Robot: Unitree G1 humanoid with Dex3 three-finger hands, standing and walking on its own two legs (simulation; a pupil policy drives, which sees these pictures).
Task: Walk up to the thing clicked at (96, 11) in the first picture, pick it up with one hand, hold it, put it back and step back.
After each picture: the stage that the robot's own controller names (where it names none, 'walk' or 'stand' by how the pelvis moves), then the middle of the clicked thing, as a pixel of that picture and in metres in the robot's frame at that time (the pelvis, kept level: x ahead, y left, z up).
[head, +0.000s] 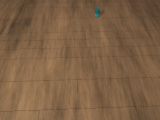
stand; (97, 12) +1.96 -0.18 -0.72
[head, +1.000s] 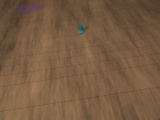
walk; (80, 29) +1.84 +0.20 -0.69
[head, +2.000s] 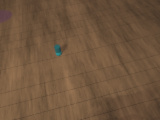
walk; (58, 50) +1.22 +0.37 -0.71
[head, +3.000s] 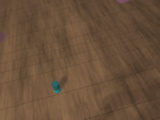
walk; (56, 87) +0.78 +0.33 -0.72
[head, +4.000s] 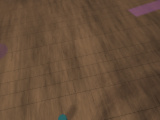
walk; out of the picture +0.47 +0.23 -0.71
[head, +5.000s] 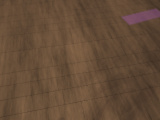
stand; out of the picture +0.34 +0.22 -0.70
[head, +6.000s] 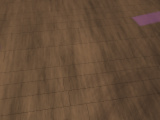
stand; out of the picture +0.32 +0.20 -0.72
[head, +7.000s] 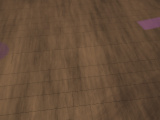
stand; out of the picture +0.37 +0.21 -0.72
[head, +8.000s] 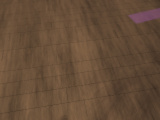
stand; out of the picture +0.36 +0.22 -0.72
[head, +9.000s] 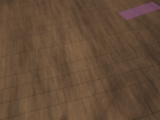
stand; out of the picture +0.37 +0.25 -0.72
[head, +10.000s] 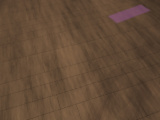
stand; out of the picture +0.32 +0.26 -0.72
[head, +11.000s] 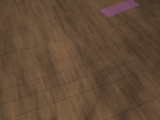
stand; out of the picture +0.35 +0.27 -0.72
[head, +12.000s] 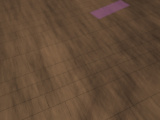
stand; out of the picture +0.32 +0.30 -0.72
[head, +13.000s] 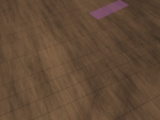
stand; out of the picture +0.27 +0.30 -0.72
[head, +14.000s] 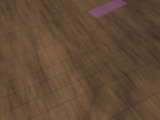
stand; out of the picture +0.28 +0.31 -0.72
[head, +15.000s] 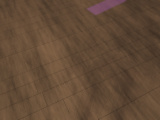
stand; out of the picture +0.31 +0.31 -0.72
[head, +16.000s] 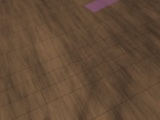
stand; out of the picture +0.31 +0.30 -0.72
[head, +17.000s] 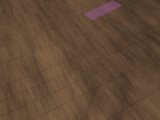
stand; out of the picture +0.28 +0.31 -0.72
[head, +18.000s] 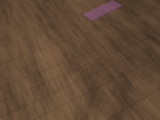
stand; out of the picture +0.28 +0.32 -0.72
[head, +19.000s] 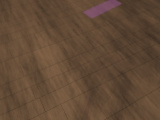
stand; out of the picture +0.28 +0.31 -0.72
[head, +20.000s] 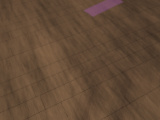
stand; out of the picture +0.29 +0.32 -0.72
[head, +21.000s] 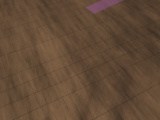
stand; out of the picture +0.32 +0.30 -0.72
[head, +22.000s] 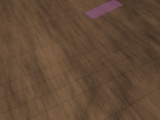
stand; out of the picture +0.29 +0.31 -0.72
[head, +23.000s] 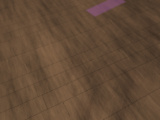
stand; out of the picture +0.29 +0.31 -0.73
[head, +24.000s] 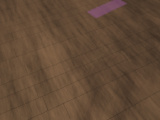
stand; out of the picture +0.29 +0.31 -0.73
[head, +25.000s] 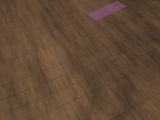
stand; out of the picture +0.29 +0.31 -0.72
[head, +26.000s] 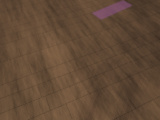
stand; out of the picture +0.29 +0.30 -0.73
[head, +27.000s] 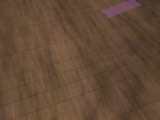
stand; out of the picture +0.33 +0.28 -0.73
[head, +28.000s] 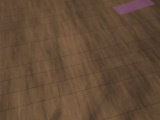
stand; out of the picture +0.38 +0.25 -0.72
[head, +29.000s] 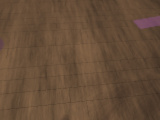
stand; out of the picture +0.38 +0.19 -0.72
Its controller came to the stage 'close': no
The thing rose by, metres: 0.00
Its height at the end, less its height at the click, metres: +0.00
